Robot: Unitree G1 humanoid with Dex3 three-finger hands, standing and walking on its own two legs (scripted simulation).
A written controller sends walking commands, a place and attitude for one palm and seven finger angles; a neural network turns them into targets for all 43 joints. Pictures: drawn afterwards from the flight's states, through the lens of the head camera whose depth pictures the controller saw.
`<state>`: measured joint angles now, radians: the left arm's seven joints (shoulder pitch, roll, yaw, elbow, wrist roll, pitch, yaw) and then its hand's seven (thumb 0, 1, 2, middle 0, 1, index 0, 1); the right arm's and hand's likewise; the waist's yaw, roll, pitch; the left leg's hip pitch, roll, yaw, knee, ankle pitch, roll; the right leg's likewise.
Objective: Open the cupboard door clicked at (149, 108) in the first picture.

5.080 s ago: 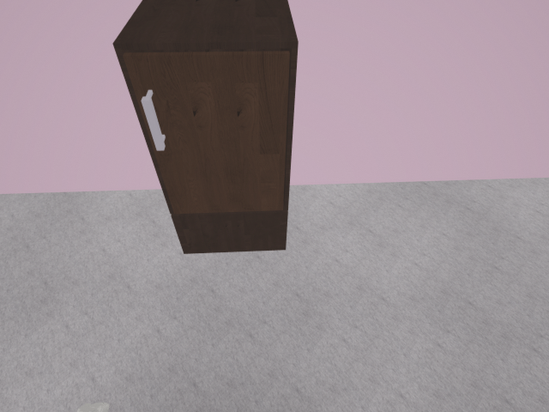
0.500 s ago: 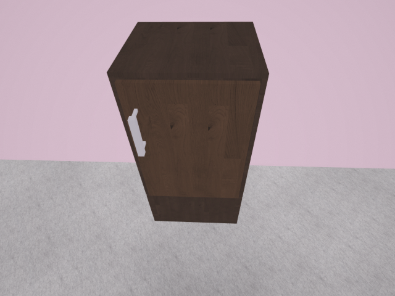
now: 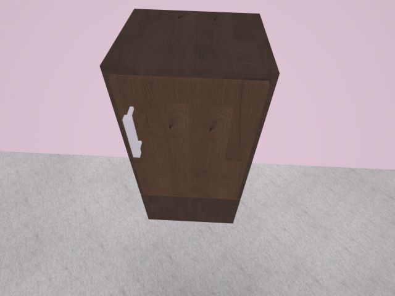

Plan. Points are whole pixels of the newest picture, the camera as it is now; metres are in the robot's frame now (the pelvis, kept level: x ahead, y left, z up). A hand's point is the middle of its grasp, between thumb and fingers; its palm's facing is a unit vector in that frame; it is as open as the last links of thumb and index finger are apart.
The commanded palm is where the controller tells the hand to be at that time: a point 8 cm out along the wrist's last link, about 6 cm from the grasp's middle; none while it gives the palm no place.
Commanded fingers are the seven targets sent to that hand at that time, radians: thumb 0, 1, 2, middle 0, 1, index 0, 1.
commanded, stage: come to a stop and stand still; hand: left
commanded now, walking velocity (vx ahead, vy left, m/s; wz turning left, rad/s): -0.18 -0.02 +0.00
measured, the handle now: (134, 132) +0.55 +0.23 -0.04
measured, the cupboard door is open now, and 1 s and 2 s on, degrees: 0 0 0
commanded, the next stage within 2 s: look again from close up in 1.34 s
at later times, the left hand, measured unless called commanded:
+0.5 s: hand out of the picture +0.03 +0.17 -0.16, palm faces +0.00 -0.98 -0.22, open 7.4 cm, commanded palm none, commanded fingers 0.00 0.90 0.90 -0.20 -0.30 -0.20 -0.30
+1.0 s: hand out of the picture -0.06 +0.14 -0.16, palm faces +0.01 -0.99 -0.17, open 7.4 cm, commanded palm none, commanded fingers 0.00 0.90 0.90 -0.20 -0.30 -0.20 -0.30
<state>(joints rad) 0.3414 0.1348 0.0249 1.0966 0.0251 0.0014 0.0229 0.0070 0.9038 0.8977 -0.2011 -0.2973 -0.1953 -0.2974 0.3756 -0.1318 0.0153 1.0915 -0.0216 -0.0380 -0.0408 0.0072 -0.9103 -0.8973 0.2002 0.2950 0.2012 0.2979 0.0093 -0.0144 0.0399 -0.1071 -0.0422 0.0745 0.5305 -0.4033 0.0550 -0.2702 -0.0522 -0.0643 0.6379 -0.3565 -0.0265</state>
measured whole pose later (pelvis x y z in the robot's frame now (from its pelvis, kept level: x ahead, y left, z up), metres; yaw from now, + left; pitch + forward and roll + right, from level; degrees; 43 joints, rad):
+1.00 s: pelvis -0.04 -0.02 +0.01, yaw +0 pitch -1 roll +1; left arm 0.31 0.13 -0.02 1.13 0.01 -0.01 0.02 0.01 0.90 0.90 -0.20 -0.30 -0.19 -0.30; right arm 0.37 -0.14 0.02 1.13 -0.01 -0.01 -0.03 0.01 -0.91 -0.90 0.20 0.30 0.20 0.30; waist -0.01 0.01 0.04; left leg -0.13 -0.01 0.07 0.45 -0.30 0.02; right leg -0.26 -0.01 -0.08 0.48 -0.21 -0.03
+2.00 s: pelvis -0.01 -0.03 +0.01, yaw +1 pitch -1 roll +0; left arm 0.28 0.15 0.00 1.12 0.01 -0.01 0.03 0.01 0.92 0.90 -0.20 -0.30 -0.19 -0.30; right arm 0.31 -0.11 0.02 1.15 -0.01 -0.02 -0.04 0.01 -0.91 -0.90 0.20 0.30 0.20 0.30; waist 0.00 0.00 0.04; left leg -0.08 0.01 0.05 0.43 -0.34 0.00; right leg -0.22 0.00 -0.10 0.48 -0.25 -0.05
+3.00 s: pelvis -0.07 +0.00 -0.08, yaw +1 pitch +17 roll -2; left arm 0.28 0.28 0.25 0.11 -0.29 -0.38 -0.31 0.01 0.00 0.51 -0.27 -0.87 -0.26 -0.87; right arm 0.30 -0.25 0.01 0.55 0.02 -0.21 -0.04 0.02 -0.90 -0.90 0.21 0.30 0.21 0.30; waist -0.03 0.01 -0.13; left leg -0.89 0.01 0.03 1.17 -0.57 0.05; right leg -0.97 -0.04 -0.12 1.09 -0.41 -0.03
